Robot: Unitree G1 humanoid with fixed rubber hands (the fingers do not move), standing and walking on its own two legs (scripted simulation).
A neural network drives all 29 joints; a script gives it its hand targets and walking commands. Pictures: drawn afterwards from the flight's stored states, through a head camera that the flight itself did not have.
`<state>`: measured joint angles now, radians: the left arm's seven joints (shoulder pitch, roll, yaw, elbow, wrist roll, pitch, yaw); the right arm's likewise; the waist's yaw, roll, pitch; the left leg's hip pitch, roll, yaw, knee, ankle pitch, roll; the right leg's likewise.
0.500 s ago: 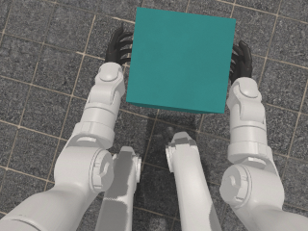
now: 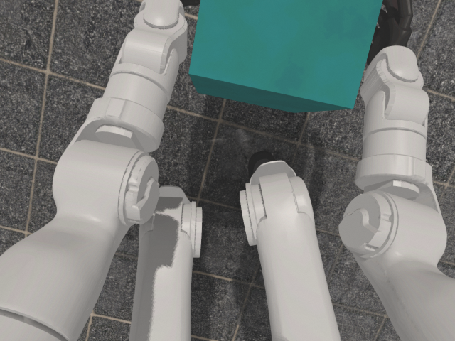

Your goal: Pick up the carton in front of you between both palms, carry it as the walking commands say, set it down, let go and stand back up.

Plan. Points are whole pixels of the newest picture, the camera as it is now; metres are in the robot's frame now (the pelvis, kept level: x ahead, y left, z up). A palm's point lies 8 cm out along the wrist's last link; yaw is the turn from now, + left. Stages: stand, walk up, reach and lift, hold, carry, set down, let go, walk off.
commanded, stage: set down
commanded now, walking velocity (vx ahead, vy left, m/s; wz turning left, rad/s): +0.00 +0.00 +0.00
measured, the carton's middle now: (269, 36) +0.50 -0.18 -0.24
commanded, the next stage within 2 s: none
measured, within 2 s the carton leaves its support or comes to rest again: rests again in 0.76 s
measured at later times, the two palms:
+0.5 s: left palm (165, 10) +0.55 -0.03 -0.19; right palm (367, 58) +0.43 -0.30 -0.19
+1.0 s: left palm (160, 16) +0.55 -0.02 -0.21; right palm (358, 56) +0.43 -0.30 -0.21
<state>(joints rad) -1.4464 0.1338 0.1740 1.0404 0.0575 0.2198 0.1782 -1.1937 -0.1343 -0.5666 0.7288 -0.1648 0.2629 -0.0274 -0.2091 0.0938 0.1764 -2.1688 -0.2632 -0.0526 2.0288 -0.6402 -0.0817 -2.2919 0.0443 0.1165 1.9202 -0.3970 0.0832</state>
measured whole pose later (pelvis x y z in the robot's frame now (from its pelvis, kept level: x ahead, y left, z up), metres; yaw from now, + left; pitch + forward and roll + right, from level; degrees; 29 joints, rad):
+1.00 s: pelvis +0.00 +0.01 -0.03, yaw -1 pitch +41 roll -3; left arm -1.54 0.23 0.04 1.23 0.02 0.14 0.11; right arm -1.30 -0.22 -0.56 1.03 -0.13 0.12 0.05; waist -0.23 0.10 0.29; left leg -2.25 -0.21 -0.03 2.16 -0.64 -0.03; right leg -2.32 -0.05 0.05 2.02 -0.42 0.06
